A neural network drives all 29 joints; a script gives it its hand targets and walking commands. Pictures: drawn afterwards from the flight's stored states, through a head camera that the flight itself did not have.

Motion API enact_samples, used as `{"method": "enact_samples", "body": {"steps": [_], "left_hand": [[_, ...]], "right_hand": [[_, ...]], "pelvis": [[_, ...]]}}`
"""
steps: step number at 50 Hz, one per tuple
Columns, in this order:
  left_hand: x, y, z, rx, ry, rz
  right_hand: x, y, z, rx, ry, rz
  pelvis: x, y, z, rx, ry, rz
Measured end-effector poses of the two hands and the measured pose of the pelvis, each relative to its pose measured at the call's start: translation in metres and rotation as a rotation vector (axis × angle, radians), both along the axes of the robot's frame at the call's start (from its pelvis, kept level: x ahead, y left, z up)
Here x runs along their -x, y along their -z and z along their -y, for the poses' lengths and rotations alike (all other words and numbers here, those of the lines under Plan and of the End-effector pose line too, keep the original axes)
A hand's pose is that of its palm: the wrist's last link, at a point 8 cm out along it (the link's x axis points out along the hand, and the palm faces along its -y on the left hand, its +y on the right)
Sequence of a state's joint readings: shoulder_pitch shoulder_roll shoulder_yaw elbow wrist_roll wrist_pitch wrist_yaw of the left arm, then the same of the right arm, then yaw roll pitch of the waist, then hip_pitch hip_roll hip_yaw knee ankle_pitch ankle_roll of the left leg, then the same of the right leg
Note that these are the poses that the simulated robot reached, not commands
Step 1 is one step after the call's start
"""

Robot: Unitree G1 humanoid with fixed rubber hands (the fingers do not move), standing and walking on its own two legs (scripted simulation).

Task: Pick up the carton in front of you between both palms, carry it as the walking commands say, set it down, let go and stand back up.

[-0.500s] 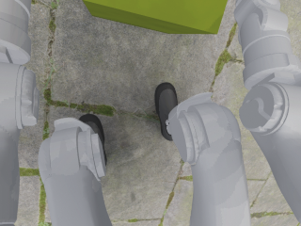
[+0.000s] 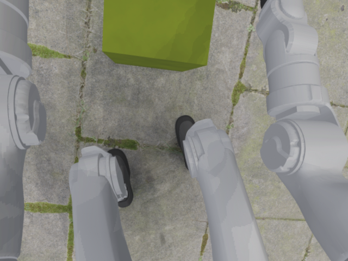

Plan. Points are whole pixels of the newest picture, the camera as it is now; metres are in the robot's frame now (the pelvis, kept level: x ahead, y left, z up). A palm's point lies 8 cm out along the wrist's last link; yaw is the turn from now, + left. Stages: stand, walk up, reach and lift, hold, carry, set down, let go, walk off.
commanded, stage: set down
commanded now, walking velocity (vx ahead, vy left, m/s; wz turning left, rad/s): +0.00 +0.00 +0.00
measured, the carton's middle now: (156, 22) +0.55 -0.08 -0.33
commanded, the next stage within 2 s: let go in 0.58 s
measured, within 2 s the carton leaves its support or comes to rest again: neither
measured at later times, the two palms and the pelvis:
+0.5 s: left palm out of the picture +0.64 +0.11 +0.03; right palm out of the picture +0.52 -0.26 +0.03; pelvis +0.03 +0.00 +0.13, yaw +1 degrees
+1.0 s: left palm out of the picture +0.49 +0.15 +0.13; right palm out of the picture +0.43 -0.25 +0.14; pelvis +0.06 -0.02 +0.24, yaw +4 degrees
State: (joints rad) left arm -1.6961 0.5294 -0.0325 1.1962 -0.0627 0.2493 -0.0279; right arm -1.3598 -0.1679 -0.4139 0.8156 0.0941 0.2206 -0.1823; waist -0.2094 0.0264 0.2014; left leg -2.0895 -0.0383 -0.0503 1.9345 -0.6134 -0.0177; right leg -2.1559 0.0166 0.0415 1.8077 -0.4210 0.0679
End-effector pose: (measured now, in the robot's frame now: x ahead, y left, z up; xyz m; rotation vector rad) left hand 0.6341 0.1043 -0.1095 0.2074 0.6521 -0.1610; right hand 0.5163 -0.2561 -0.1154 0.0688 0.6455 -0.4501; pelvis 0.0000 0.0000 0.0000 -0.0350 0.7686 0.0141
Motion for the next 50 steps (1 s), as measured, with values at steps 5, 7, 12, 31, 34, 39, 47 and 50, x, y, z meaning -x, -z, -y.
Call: {"method": "enact_samples", "body": {"steps": [5, 7, 12, 31, 34, 39, 47, 50], "left_hand": [[-0.003, -0.026, -0.004, -0.002, 0.009, 0.008], [-0.004, -0.036, -0.004, -0.004, 0.014, 0.011], [-0.006, -0.062, -0.004, -0.007, 0.024, 0.013], [-0.003, -0.179, -0.011, 0.002, 0.023, -0.008], [0.002, -0.191, -0.013, -0.001, 0.012, -0.012], [0.029, -0.205, -0.022, -0.02, -0.052, -0.01], [0.115, -0.23, -0.041, -0.055, -0.224, -0.018], [0.145, -0.244, -0.046, -0.062, -0.264, -0.023]], "right_hand": [[-0.003, -0.027, -0.002, 0.01, -0.001, 0.001], [-0.004, -0.038, -0.002, 0.013, 0.001, 0.002], [-0.004, -0.066, 0.002, 0.016, 0.007, 0.006], [0.003, -0.181, 0.005, 0.008, -0.005, 0.01], [0.006, -0.193, 0.001, 0.016, -0.034, 0.0], [0.021, -0.209, -0.008, 0.037, -0.129, -0.031], [0.068, -0.242, -0.013, 0.067, -0.333, -0.112], [0.088, -0.259, -0.008, 0.075, -0.389, -0.136]], "pelvis": [[-0.004, -0.022, 0.0, 0.001, -0.005, -0.042], [-0.006, -0.031, 0.0, 0.002, -0.007, -0.056], [-0.013, -0.056, 0.0, 0.005, -0.01, -0.082], [-0.031, -0.159, 0.002, -0.012, -0.011, -0.068], [-0.033, -0.173, 0.003, -0.017, -0.013, -0.06], [-0.04, -0.196, 0.006, -0.029, -0.019, -0.035], [-0.053, -0.232, 0.017, -0.046, -0.037, 0.073], [-0.058, -0.245, 0.021, -0.05, -0.041, 0.137]]}}
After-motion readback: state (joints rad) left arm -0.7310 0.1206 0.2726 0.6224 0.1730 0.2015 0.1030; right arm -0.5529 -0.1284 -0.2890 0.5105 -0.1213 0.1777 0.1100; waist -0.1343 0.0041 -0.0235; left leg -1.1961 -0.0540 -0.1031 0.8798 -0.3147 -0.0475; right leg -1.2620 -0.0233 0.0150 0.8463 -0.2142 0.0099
